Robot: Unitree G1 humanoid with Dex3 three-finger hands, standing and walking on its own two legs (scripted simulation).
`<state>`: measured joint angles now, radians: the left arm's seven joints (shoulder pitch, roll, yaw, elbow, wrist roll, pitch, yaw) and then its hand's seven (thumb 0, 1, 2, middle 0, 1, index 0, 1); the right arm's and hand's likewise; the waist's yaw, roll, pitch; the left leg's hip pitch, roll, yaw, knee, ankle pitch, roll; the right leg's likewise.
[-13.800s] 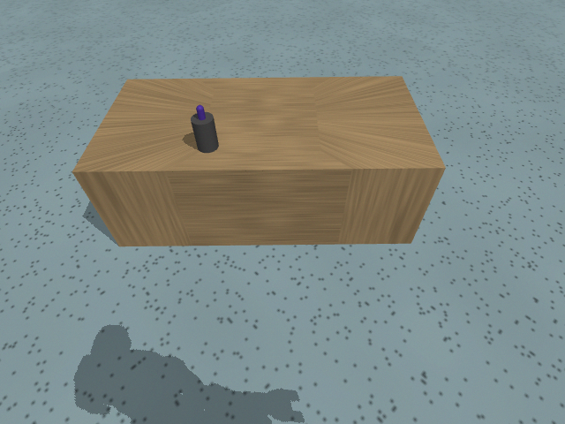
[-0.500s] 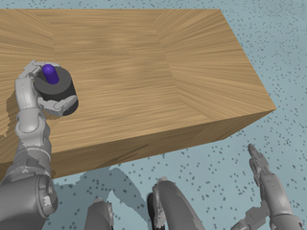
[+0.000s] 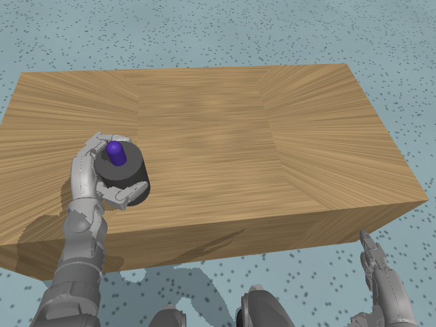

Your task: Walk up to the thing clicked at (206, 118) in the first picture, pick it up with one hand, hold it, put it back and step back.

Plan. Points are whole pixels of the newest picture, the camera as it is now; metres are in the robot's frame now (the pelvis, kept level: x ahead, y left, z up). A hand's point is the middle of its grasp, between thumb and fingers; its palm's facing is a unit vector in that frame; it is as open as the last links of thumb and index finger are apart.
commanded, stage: lift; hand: left
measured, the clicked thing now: (123, 169) +0.41 +0.16 +0.02
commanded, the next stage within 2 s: hold in 0.62 s
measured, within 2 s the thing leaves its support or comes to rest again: neither
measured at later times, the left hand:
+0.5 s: hand (116, 175) +0.37 +0.16 +0.06, palm faces +0.11 -0.99 -0.01, open 10.8 cm
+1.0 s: hand (114, 175) +0.36 +0.16 +0.08, palm faces +0.12 -0.99 -0.01, open 10.8 cm
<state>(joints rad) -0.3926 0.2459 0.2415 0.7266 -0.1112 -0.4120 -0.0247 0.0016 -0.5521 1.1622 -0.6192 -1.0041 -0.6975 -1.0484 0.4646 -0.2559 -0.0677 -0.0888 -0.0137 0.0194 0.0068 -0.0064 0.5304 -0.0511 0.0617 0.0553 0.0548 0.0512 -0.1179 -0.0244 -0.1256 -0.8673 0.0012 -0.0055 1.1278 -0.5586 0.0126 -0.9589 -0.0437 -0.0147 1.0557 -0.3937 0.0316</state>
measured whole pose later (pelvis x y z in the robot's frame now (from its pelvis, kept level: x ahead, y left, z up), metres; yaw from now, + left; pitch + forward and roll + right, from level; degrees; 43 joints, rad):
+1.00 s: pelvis +0.02 +0.00 +0.03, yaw +0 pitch +11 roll +0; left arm -0.11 0.18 0.13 0.33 -0.15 -0.26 0.00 0.00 -0.55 1.16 -0.62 -1.00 -0.70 -1.04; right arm 0.46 -0.22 -0.06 0.08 0.02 0.04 -0.03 -0.01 0.52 -0.05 0.06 0.05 0.05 0.05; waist -0.04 -0.01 -0.10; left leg -0.61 0.00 0.00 0.93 -0.51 0.01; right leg -0.72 -0.05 -0.01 0.90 -0.37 0.03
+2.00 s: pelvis +0.02 -0.01 +0.04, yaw +0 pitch +9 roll +0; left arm -0.12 0.18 0.13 0.34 -0.16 -0.21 -0.01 0.00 -0.55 1.16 -0.62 -0.99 -0.70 -1.04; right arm 0.39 -0.21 -0.06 0.25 0.02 -0.01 -0.04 -0.01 0.52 -0.05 0.06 0.06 0.05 0.05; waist -0.03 0.00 -0.07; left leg -0.54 0.00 0.00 0.86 -0.47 0.00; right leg -0.64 -0.05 -0.01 0.83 -0.34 0.02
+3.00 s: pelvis +0.02 -0.01 +0.04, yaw +1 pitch +9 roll +0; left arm -0.07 0.18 0.13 0.33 -0.16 -0.26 -0.02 0.00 -0.55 1.16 -0.62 -0.99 -0.70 -1.04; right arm 0.36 -0.21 -0.06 0.29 0.01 -0.03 -0.04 -0.01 0.52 -0.06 0.06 0.06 0.05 0.05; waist -0.03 0.00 -0.07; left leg -0.53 0.00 -0.01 0.85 -0.47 0.00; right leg -0.63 -0.05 -0.03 0.82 -0.34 0.02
